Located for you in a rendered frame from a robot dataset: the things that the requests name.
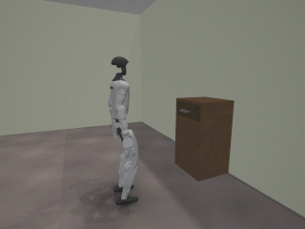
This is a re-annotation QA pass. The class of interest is right robot hand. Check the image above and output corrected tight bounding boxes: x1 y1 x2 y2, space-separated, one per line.
122 137 135 158

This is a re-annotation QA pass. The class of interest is drawer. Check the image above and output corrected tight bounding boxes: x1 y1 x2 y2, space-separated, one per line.
177 100 201 122

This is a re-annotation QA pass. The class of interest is left robot upper arm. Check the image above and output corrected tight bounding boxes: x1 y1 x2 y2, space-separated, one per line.
108 92 112 107

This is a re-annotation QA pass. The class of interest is humanoid robot head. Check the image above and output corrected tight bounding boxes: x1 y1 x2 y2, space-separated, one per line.
112 56 129 81

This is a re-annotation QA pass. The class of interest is handle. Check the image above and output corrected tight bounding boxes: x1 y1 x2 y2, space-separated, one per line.
179 109 191 113

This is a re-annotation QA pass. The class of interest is robot left forearm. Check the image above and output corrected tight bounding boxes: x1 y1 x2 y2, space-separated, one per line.
109 106 116 125

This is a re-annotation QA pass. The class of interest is left robot hand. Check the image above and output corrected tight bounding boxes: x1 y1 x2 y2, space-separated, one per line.
112 125 117 140

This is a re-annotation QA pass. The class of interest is right robot foot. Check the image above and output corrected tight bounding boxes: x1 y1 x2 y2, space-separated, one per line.
116 196 138 206

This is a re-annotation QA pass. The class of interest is cabinet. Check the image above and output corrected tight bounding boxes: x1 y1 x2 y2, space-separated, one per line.
174 96 234 181

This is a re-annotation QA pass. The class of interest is robot right forearm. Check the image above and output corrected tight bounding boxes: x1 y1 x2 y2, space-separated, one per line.
117 106 130 138

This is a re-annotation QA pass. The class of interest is right robot upper arm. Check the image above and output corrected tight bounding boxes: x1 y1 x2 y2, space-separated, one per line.
115 80 129 112

